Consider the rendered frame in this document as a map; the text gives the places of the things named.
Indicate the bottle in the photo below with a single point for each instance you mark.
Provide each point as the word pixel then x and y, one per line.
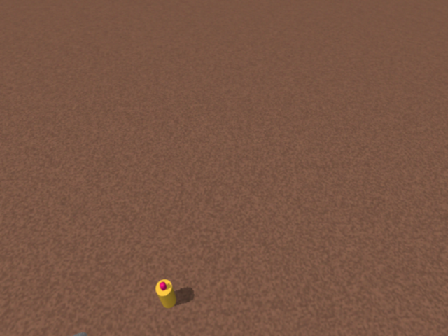
pixel 166 293

